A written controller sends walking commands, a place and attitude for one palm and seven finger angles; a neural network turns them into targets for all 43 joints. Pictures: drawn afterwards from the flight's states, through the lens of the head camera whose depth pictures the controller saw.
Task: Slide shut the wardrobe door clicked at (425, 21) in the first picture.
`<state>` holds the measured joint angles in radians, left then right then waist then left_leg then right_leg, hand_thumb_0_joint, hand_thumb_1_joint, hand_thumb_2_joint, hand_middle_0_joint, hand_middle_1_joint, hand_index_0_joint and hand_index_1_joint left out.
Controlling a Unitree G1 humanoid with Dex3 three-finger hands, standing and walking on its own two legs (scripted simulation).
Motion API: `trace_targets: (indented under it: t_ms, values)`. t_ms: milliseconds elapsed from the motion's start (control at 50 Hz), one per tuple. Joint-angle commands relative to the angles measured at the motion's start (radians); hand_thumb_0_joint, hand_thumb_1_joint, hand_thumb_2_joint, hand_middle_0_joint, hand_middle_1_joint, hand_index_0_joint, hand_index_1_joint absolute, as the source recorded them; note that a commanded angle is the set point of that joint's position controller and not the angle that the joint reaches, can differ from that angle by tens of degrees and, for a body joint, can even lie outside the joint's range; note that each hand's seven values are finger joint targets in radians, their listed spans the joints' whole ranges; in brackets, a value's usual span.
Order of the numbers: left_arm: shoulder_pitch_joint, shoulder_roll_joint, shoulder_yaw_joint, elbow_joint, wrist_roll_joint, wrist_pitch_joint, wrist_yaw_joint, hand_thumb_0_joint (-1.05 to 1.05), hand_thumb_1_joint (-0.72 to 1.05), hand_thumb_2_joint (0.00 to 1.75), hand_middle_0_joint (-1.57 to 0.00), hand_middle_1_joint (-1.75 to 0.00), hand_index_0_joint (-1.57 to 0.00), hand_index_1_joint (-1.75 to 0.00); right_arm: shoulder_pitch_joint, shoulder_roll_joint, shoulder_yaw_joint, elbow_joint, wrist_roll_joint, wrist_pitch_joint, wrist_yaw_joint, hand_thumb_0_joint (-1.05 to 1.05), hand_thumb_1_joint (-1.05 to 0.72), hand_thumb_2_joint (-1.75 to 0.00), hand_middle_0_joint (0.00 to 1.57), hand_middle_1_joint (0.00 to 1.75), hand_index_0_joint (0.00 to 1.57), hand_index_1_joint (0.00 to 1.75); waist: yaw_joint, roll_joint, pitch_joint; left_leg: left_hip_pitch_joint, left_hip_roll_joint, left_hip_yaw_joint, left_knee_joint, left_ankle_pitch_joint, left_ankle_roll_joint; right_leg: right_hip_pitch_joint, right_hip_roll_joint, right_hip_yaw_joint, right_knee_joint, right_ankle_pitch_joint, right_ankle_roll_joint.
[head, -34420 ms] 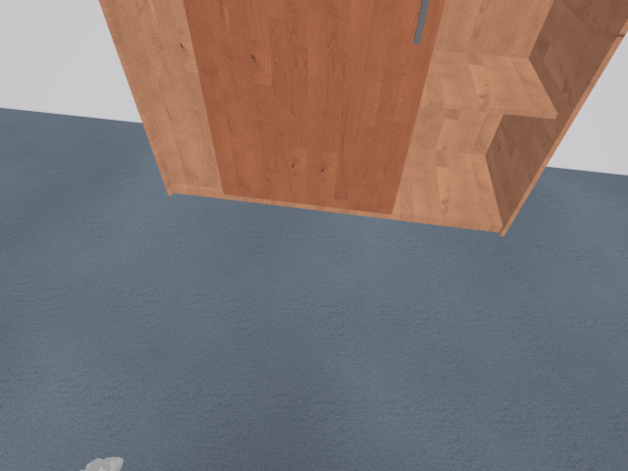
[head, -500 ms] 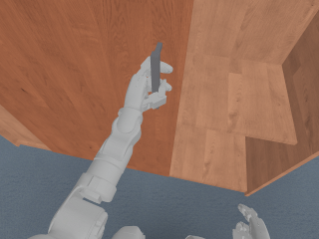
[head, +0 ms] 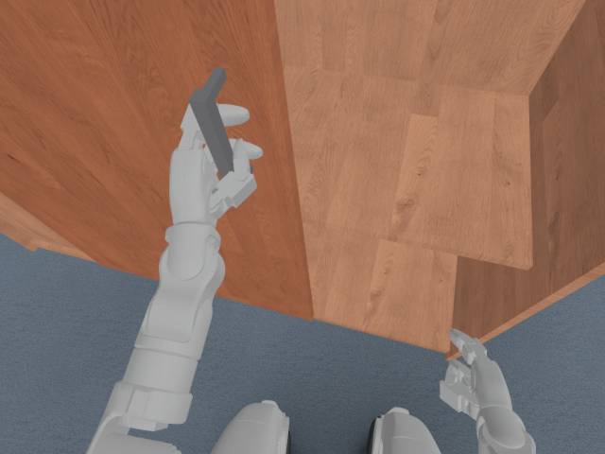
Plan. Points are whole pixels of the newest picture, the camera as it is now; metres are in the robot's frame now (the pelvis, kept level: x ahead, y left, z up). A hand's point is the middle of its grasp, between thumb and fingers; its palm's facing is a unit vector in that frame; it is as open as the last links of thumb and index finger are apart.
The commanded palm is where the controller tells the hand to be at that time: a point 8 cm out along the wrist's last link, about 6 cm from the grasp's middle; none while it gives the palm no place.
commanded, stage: step sideways, sliding the door along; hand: left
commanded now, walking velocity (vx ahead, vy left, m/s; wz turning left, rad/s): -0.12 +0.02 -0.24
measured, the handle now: (229, 144) +0.43 +0.14 +0.13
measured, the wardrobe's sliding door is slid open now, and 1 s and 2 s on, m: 0.42 0.11 0.00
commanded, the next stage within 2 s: stop walking and hold the door there in 1.80 s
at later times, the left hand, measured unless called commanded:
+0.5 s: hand (364, 207) +0.35 -0.02 +0.13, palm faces -0.04 -1.00 +0.04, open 5.5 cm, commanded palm +0.32 -0.05 +0.14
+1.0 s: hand (525, 244) +0.32 -0.17 +0.13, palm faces -0.34 -0.94 -0.09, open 5.8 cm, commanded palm +0.31 -0.15 +0.14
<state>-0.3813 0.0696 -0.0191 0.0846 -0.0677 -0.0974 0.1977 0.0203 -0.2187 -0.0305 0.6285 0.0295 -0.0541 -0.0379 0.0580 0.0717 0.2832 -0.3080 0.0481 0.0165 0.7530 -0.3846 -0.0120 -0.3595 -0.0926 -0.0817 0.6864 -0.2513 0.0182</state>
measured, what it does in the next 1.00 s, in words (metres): steps to the right: left foot, then right foot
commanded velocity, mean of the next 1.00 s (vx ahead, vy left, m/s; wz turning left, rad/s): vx -0.05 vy -0.21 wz -0.16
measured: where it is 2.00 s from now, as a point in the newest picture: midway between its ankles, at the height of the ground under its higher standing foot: outside the picture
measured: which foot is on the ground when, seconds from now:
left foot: up 0.00-0.00, down 0.02-0.66, up 0.68-0.82, down 0.84-1.00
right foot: down 0.00-0.38, up 0.40-0.62, down 0.64-0.84, up 0.86-1.00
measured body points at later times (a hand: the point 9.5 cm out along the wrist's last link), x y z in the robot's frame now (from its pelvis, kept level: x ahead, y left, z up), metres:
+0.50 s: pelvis +0.03 -0.07 +0.01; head +0.11 -0.08 +0.45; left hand +0.35 +0.03 +0.13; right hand +0.24 -0.28 -0.08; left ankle +0.01 +0.08 -0.72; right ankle +0.01 -0.19 -0.68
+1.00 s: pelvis -0.02 -0.17 +0.01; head +0.06 -0.18 +0.45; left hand +0.33 -0.12 +0.14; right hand +0.15 -0.41 -0.09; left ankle +0.01 +0.01 -0.72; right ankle -0.02 -0.30 -0.68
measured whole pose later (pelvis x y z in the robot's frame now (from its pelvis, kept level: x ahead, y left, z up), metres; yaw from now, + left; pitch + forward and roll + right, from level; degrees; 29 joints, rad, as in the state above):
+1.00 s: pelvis -0.02 -0.17 +0.01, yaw -9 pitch -1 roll -2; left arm -0.26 0.11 -0.24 0.02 -0.03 -0.12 0.08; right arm 0.08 -0.20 -0.05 0.58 0.01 -0.02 0.02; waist 0.04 0.05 0.19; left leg -0.25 0.21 0.12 0.60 -0.31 -0.09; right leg -0.41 0.00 -0.03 0.89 -0.42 0.00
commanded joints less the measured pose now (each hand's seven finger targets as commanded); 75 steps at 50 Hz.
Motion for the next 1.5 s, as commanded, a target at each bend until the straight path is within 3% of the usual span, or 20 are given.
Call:
trace_targets:
  t_ms: [0,180,240,320,380,580,620,660,720,760,820,1000,1060,1100,1120,1200,1240,1280,1400,1480]
  values:
    - [-0.415,-0.191,-0.415,-0.43,0.017,-0.14,-0.147,0.0,0.9,0.9,-0.45,-1.4,-0.45,-1.4,-0.018,-0.108,-0.053,-0.182,0.011,-0.069,0.028,0.0,-0.9,-0.9,0.2,0.3,0.2,0.3,-0.088,0.049,-0.695,0.44,0.405,-0.28,-0.324,0.835,0.224,-0.044,0.055,0.106,0.368,-0.273,-0.016]
    - [-0.343,-0.189,-0.457,-0.466,0.062,-0.123,-0.15,0.0,0.9,0.9,-0.45,-1.4,-0.45,-1.4,0.006,-0.074,-0.017,-0.19,0.022,-0.133,0.055,0.0,-0.9,-0.9,0.2,0.3,0.2,0.3,-0.096,0.043,-0.537,0.353,0.176,0.048,-0.014,0.595,0.061,0.159,0.047,0.046,-0.214,0.349,0.001]
    - [-0.241,-0.154,-0.43,-0.485,0.08,-0.127,-0.136,0.0,0.9,0.9,-0.45,-1.4,-0.45,-1.4,0.0,-0.065,-0.037,-0.202,0.02,-0.124,0.036,0.0,-0.9,-0.9,0.2,0.3,0.2,0.3,-0.066,-0.459,-0.567,-0.087,-0.037,-0.004,0.186,-0.133,0.003,0.466,-0.178,0.474,-0.141,1.188,-0.142]
    - [-0.201,-0.217,-0.499,-0.606,0.069,-0.16,-0.133,0.0,0.9,0.9,-0.45,-1.4,-0.45,-1.4,0.01,-0.047,-0.023,-0.177,0.002,-0.125,0.034,0.0,-0.9,-0.9,0.2,0.3,0.2,0.3,-0.112,-0.26,-0.662,0.19,0.056,0.009,-0.255,0.327,0.042,0.346,-0.076,0.237,0.047,0.98,-0.094]
    - [-0.121,-0.264,-0.546,-0.549,0.062,-0.162,-0.16,0.0,0.9,0.9,-0.45,-1.4,-0.45,-1.4,0.023,-0.096,-0.041,-0.245,0.001,-0.098,0.071,0.0,-0.9,-0.9,0.2,0.3,0.2,0.3,-0.095,0.049,-0.639,0.512,0.4,-0.206,-0.265,1.122,0.218,-0.117,0.074,0.143,0.334,-0.273,-0.028]
    - [-0.162,-0.147,-0.453,-0.539,0.077,-0.126,-0.156,0.0,0.9,0.9,-0.45,-1.4,-0.45,-1.4,-0.017,-0.077,-0.016,-0.242,0.001,-0.074,0.076,0.0,-0.9,-0.9,0.2,0.3,0.2,0.3,-0.106,0.108,-0.476,0.323,0.329,0.018,-0.132,0.773,0.079,0.105,0.074,0.037,-0.056,0.074,-0.021]
    - [-0.187,-0.104,-0.428,-0.576,0.085,-0.14,-0.159,0.0,0.9,0.9,-0.45,-1.4,-0.45,-1.4,-0.021,-0.051,-0.009,-0.239,0.014,-0.072,0.066,0.0,-0.9,-0.9,0.2,0.3,0.2,0.3,-0.107,-0.075,-0.514,0.2,0.215,0.08,0.012,0.481,0.029,0.241,-0.001,0.088,-0.159,0.542,-0.035]
    - [-0.059,-0.047,-0.374,-0.52,0.082,-0.128,-0.138,0.0,0.9,0.9,-0.45,-1.4,-0.45,-1.4,-0.024,-0.034,-0.023,-0.236,0.011,-0.091,0.039,0.0,-0.9,-0.9,0.2,0.3,0.2,0.3,-0.067,-0.471,-0.561,-0.021,-0.032,0.048,0.258,-0.256,-0.021,0.339,-0.199,0.458,-0.175,1.188,-0.208]
    - [-0.102,-0.108,-0.405,-0.618,0.069,-0.16,-0.142,0.0,0.9,0.9,-0.45,-1.4,-0.45,-1.4,-0.006,0.007,0.002,-0.188,-0.014,-0.108,0.032,0.0,-0.9,-0.9,0.2,0.3,0.2,0.3,-0.106,-0.327,-0.608,-0.061,-0.008,0.041,0.019,-0.206,-0.009,0.449,-0.155,0.318,-0.064,1.234,-0.194]
    - [-0.142,-0.046,-0.362,-0.613,0.075,-0.171,-0.141,0.0,0.9,0.9,-0.45,-1.4,-0.45,-1.4,-0.003,-0.018,-0.02,-0.162,-0.023,-0.086,0.027,0.0,-0.9,-0.9,0.2,0.3,0.2,0.3,-0.128,-0.236,-0.661,0.18,0.036,0.097,-0.287,0.149,-0.014,0.345,-0.093,0.227,0.01,1.027,-0.14]
    - [-0.167,-0.076,-0.367,-0.481,0.063,-0.163,-0.176,0.0,0.9,0.9,-0.45,-1.4,-0.45,-1.4,-0.02,-0.101,-0.068,-0.212,-0.018,-0.05,0.057,0.0,-0.9,-0.9,0.2,0.3,0.2,0.3,-0.094,0.039,-0.657,0.447,0.507,-0.213,-0.324,0.981,0.206,-0.098,0.076,0.14,0.375,-0.248,-0.025]
    - [-0.344,-0.06,-0.299,-0.268,0.061,-0.092,-0.166,0.0,0.9,0.9,-0.45,-1.4,-0.45,-1.4,-0.029,-0.08,-0.039,-0.193,0.009,0.026,0.05,0.0,-0.9,-0.9,0.2,0.3,0.2,0.3,-0.097,0.17,-0.469,0.176,0.377,0.031,-0.218,0.521,0.097,0.135,0.085,0.018,0.008,-0.083,-0.008]
    - [-0.384,-0.017,-0.278,-0.258,0.072,-0.085,-0.156,0.0,0.9,0.9,-0.45,-1.4,-0.45,-1.4,-0.022,-0.034,-0.022,-0.183,0.033,0.027,0.034,0.0,-0.9,-0.9,0.2,0.3,0.2,0.3,-0.09,-0.039,-0.487,0.121,0.196,0.122,0.041,0.199,0.019,0.221,0.032,0.048,-0.262,0.195,-0.03]
    - [-0.34,0.03,-0.234,-0.198,0.062,-0.066,-0.137,0.0,0.9,0.9,-0.45,-1.4,-0.45,-1.4,-0.039,-0.024,-0.039,-0.173,0.019,0.009,0.007,0.0,-0.9,-0.9,0.2,0.3,0.2,0.3,-0.06,-0.564,-0.512,-0.144,-0.016,0.078,0.369,-0.262,-0.023,0.305,-0.17,0.458,-0.306,0.656,-0.202]
    - [-0.354,0.013,-0.237,-0.241,0.059,-0.066,-0.129,0.0,0.9,0.9,-0.45,-1.4,-0.45,-1.4,-0.04,-0.021,-0.039,-0.158,0.001,-0.01,-0.002,0.0,-0.9,-0.9,0.2,0.3,0.2,0.3,-0.053,-0.581,-0.507,-0.178,-0.006,0.018,0.449,-0.289,-0.014,0.326,-0.2,0.456,-0.265,0.759,-0.256]
    - [-0.397,-0.016,-0.242,-0.229,0.06,-0.105,-0.131,0.0,0.9,0.9,-0.45,-1.4,-0.45,-1.4,0.015,-0.035,-0.021,-0.1,-0.029,0.016,-0.005,0.0,-0.9,-0.9,0.2,0.3,0.2,0.3,-0.12,-0.264,-0.589,0.124,-0.012,0.145,-0.31,0.17,-0.011,0.304,-0.046,0.157,-0.026,0.702,-0.161]
    - [-0.407,-0.02,-0.252,-0.217,0.032,-0.12,-0.151,0.0,0.9,0.9,-0.45,-1.4,-0.45,-1.4,0.024,-0.118,-0.062,-0.131,-0.033,0.01,-0.001,0.0,-0.9,-0.9,0.2,0.3,0.2,0.3,-0.112,0.091,-0.607,0.579,0.397,-0.262,-0.405,0.763,0.148,-0.2,0.08,0.077,0.284,0.023,-0.035]
    - [-0.37,-0.066,-0.268,-0.093,0.036,-0.098,-0.163,0.0,0.9,0.9,-0.45,-1.4,-0.45,-1.4,-0.018,-0.095,-0.039,-0.152,-0.012,0.032,0.028,0.0,-0.9,-0.9,0.2,0.3,0.2,0.3,-0.094,-0.011,-0.545,0.465,0.537,-0.427,-0.396,0.64,0.26,-0.294,0.054,0.198,0.506,-0.232,-0.033]
    - [-0.543,-0.085,-0.279,-0.068,0.043,-0.082,-0.155,0.0,0.9,0.9,-0.45,-1.4,-0.45,-1.4,0.021,-0.102,-0.029,-0.149,0.0,0.03,0.016,0.0,-0.9,-0.9,0.2,0.3,0.2,0.3,-0.077,0.157,-0.459,0.168,0.366,-0.015,-0.422,0.195,0.152,-0.037,0.017,0.07,0.239,-0.075,-0.03]
    - [-0.601,-0.193,-0.365,-0.023,0.025,-0.061,-0.149,0.0,0.9,0.9,-0.45,-1.4,-0.45,-1.4,0.03,-0.08,-0.017,-0.189,0.034,0.002,0.013,0.0,-0.9,-0.9,0.2,0.3,0.2,0.3,-0.093,0.177,-0.466,0.142,0.315,0.002,-0.356,0.014,0.119,0.083,0.075,-0.012,0.044,-0.121,-0.027]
